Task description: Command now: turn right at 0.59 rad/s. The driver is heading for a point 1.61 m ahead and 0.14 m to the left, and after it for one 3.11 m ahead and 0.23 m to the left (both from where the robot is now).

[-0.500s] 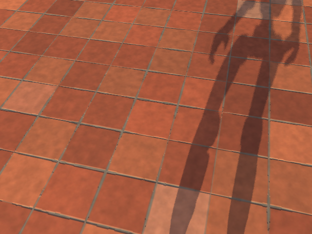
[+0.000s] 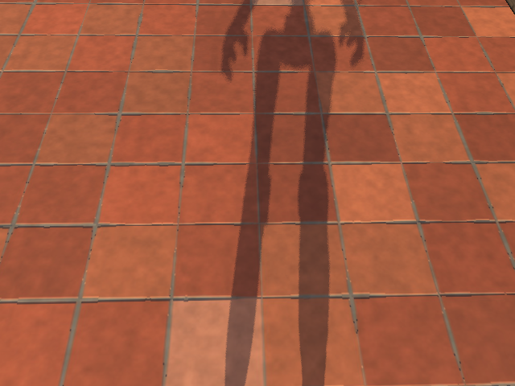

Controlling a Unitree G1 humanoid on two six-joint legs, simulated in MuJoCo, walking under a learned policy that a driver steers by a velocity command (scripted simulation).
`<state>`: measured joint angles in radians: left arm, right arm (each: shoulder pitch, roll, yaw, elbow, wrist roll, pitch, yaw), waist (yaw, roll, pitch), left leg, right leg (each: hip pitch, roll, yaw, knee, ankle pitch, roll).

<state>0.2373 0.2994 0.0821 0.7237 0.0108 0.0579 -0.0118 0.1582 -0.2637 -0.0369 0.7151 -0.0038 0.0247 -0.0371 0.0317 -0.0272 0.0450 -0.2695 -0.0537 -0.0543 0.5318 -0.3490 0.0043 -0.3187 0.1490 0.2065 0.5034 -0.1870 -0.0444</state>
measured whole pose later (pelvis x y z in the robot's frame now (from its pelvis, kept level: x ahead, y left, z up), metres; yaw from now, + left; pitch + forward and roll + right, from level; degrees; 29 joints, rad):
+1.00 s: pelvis -0.06 +0.02 +0.01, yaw +8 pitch +0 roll -2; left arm 0.16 0.31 0.06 0.80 0.03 0.06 0.02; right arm 0.25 -0.28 -0.06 0.75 0.00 0.05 0.01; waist 0.00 -0.04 0.08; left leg -0.22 -0.06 -0.03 0.47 -0.25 0.08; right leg -0.45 -0.01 0.00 1.03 -0.41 0.02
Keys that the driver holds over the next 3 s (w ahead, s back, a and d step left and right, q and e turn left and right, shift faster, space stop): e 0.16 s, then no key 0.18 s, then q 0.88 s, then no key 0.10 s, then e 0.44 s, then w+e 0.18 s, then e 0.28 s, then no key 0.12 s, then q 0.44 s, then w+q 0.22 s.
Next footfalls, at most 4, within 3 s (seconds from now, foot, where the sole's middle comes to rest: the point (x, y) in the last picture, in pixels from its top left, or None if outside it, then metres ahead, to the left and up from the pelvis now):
0.42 right None -0.01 -0.11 -0.77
0.86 left None -0.03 0.09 -0.77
1.40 right None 0.03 -0.08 -0.77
1.84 left None -0.04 0.11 -0.77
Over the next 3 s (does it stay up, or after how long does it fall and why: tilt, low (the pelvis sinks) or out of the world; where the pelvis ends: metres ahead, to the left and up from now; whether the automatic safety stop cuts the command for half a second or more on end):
stays up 0.10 0.03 0.01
